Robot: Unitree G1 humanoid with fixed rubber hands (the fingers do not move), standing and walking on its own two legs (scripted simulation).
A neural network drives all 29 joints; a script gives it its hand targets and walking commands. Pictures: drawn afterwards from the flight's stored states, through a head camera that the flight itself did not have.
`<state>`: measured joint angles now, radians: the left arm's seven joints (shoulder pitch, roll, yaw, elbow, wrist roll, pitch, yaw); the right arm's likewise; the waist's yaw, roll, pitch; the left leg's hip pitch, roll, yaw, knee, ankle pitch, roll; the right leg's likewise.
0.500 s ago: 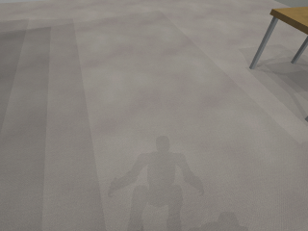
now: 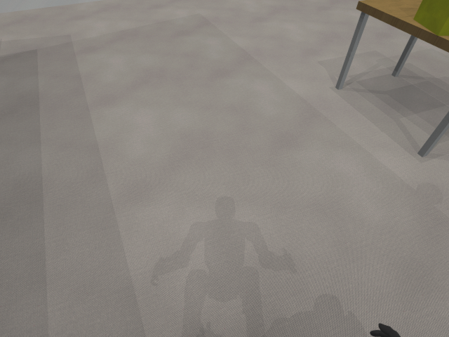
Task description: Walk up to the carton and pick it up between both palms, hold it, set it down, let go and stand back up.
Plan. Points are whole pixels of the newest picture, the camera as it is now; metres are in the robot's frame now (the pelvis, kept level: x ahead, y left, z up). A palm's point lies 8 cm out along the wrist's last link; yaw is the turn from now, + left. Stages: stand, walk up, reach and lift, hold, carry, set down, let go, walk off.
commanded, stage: walk up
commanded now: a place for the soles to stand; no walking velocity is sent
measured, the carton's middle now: out of the picture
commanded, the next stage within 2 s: none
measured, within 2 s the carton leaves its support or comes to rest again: neither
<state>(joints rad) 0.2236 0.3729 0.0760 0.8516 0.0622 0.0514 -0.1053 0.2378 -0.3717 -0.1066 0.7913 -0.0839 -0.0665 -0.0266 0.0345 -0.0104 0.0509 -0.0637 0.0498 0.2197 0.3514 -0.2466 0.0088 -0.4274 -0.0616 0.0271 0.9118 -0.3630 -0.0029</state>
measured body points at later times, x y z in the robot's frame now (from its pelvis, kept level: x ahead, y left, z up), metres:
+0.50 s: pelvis +0.19 -0.08 -0.02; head +0.18 -0.10 +0.43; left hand +0.39 +0.20 -0.08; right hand +0.24 -0.42 -0.08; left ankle +0.37 +0.01 -0.69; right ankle +0.15 -0.22 -0.74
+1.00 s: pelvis +0.44 -0.11 -0.01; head +0.46 -0.12 +0.44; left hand +0.80 -0.05 -0.07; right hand +0.23 -0.37 -0.07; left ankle +0.46 +0.01 -0.74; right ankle +0.45 -0.30 -0.70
